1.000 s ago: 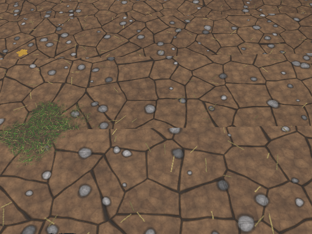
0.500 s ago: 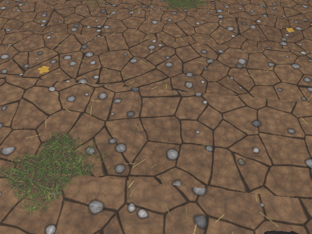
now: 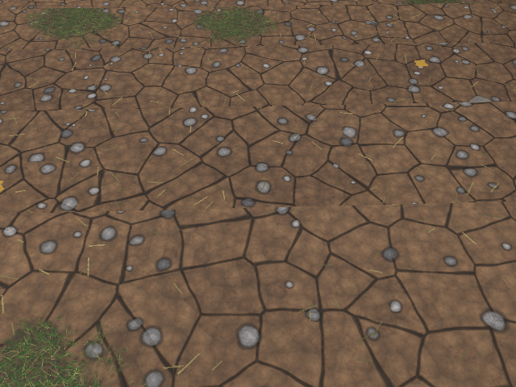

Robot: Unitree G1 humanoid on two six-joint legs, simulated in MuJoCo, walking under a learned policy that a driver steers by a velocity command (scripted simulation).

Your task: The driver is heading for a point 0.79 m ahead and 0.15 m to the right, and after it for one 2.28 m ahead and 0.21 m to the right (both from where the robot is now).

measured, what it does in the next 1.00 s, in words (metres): goes down: right foot, then left foot 0.16 m lower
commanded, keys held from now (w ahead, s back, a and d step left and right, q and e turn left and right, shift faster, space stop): w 0.58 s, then w+e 0.42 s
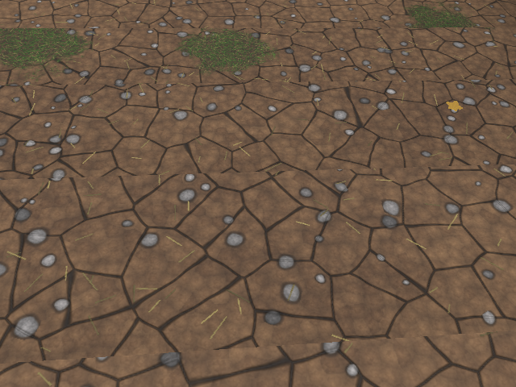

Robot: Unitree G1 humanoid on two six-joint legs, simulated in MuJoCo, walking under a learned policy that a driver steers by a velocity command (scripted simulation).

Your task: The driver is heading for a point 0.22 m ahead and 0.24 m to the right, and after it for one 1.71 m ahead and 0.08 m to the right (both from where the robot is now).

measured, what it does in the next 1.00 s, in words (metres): goes down: right foot, then left foot 0.16 m lower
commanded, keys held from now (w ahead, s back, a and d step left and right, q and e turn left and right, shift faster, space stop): w+e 0.46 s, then w+q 0.54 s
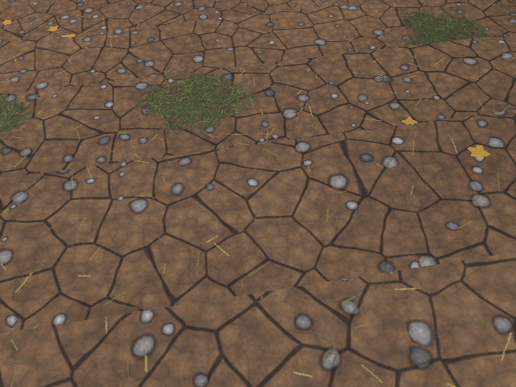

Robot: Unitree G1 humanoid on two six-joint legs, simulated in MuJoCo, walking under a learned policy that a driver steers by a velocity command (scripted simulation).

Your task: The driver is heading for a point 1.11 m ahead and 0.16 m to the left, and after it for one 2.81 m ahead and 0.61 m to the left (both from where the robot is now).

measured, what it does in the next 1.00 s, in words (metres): goes down, turning left: right foot, then left foot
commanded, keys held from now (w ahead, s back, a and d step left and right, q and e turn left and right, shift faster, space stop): w+q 0.24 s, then w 0.60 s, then no key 0.16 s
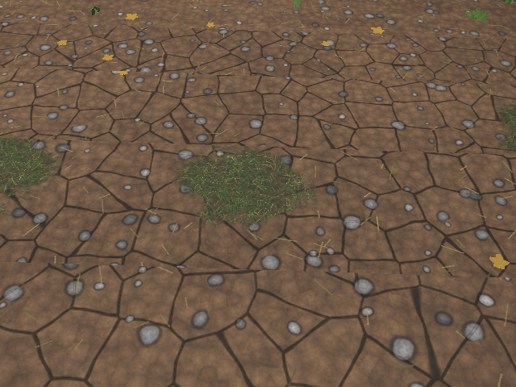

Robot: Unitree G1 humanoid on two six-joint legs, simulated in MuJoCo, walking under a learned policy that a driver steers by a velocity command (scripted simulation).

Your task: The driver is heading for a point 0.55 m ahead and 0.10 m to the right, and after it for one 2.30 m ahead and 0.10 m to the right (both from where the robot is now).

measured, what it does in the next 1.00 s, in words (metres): walks ahead: right foot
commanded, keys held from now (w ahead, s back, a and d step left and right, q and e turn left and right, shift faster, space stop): no key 0.50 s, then w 0.50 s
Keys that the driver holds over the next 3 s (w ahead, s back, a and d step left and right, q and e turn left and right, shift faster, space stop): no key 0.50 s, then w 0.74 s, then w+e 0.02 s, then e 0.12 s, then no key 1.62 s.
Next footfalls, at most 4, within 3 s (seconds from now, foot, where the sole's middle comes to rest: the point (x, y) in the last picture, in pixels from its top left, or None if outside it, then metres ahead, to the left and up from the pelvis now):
0.24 right None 0.09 -0.14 -0.77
1.28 left None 0.48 0.09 -0.93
1.62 right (311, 367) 0.61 -0.13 -0.93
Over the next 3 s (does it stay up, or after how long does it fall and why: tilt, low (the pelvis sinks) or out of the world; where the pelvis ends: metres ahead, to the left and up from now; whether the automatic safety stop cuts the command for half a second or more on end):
stays up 0.51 0.00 -0.16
